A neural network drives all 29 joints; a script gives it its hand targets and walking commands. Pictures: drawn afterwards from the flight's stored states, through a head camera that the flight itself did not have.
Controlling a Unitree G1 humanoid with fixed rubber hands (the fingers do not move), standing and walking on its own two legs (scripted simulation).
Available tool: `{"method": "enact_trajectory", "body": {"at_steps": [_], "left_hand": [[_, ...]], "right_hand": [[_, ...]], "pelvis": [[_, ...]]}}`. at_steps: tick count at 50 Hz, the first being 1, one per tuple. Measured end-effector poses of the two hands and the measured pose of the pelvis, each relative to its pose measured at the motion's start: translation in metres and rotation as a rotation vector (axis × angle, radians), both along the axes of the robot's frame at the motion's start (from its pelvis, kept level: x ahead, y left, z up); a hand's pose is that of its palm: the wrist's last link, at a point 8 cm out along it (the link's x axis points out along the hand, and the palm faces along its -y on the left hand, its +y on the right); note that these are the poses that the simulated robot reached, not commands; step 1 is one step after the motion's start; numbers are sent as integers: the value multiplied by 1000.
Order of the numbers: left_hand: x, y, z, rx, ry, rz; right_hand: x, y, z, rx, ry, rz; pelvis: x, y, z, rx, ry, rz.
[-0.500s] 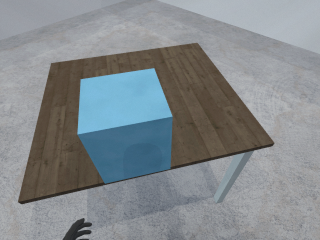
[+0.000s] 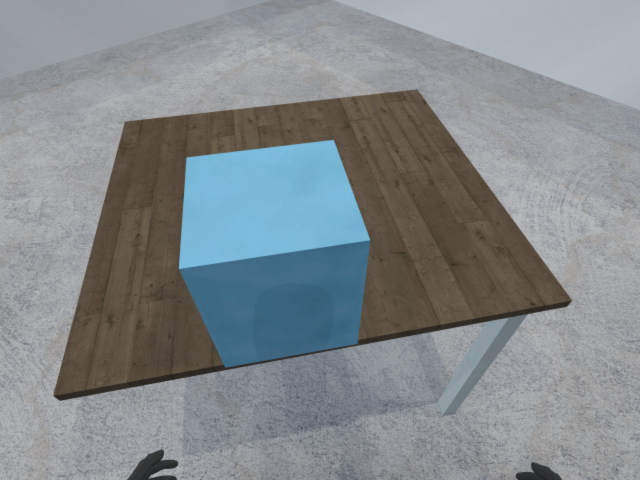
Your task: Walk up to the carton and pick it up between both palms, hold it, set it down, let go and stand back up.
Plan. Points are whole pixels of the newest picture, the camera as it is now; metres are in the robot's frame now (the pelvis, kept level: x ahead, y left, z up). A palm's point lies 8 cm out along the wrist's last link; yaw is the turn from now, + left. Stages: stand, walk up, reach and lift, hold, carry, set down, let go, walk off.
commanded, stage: walk up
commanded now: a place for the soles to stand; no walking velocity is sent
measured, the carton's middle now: (277, 257) +0.42 +0.09 +0.02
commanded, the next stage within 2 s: reach and lift in 0.16 s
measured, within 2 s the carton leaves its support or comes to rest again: neither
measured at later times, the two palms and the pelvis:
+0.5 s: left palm (158, 451) +0.18 +0.23 -0.07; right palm (562, 468) +0.15 -0.26 -0.06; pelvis +0.00 +0.00 +0.00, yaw +2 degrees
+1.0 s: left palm (134, 448) +0.18 +0.25 -0.04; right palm (521, 442) +0.18 -0.21 -0.03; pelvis +0.03 +0.01 +0.01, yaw +1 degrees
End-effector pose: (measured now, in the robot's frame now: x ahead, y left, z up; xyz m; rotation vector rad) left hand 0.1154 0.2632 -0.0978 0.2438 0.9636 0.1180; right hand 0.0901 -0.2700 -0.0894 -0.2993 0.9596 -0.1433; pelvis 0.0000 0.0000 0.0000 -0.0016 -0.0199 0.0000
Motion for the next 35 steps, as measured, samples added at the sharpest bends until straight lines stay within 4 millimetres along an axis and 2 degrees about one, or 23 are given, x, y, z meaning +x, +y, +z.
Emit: {"method": "enact_trajectory", "body": {"at_steps": [11, 15, 18, 22, 25, 29, 35], "left_hand": [[-6, 1, -3, -1, 24, 20], [21, 1, -6, 31, 43, 36], [49, -13, 5, 0, -24, 12], [69, -31, 24, -35, -111, -1], [68, -32, 30, -45, -137, 26], [57, -21, 30, -35, -140, 72], [51, -9, 38, -16, -189, 96]], "right_hand": [[-2, 0, -1, -7, -2, 7], [27, 3, -6, 14, -98, 33], [51, 10, 5, 25, -184, 47], [63, 12, 23, 40, -242, 37], [64, 9, 34, 34, -257, 44], [65, 8, 44, 27, -270, 66], [74, 28, 48, 82, -298, 84]], "pelvis": [[-3, 1, -1, 1, -1, 15], [-14, 0, -11, 11, -24, 40], [-15, 1, -12, 14, -45, 45], [-6, 2, -3, 9, -65, 40], [3, 3, 2, 9, -75, 38], [9, 3, 6, 12, -86, 37], [11, 3, 9, 13, -74, 37]]}}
